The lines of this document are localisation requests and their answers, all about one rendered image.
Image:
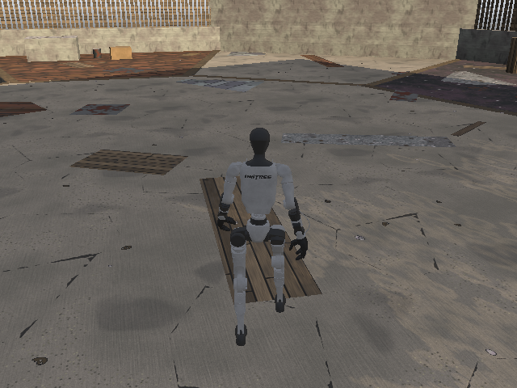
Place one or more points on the robot left hand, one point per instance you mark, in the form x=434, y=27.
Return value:
x=228, y=220

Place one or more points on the robot right shin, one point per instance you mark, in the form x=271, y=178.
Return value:
x=279, y=280

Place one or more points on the robot right hand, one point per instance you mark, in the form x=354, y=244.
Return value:
x=304, y=247

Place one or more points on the robot right forearm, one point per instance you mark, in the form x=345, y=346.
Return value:
x=296, y=221

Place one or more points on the robot left forearm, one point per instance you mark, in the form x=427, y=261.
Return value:
x=223, y=209

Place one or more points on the left robot upper arm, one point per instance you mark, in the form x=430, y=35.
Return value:
x=230, y=182

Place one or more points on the robot head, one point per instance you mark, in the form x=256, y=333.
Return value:
x=259, y=139

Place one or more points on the right robot upper arm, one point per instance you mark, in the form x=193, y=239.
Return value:
x=287, y=185

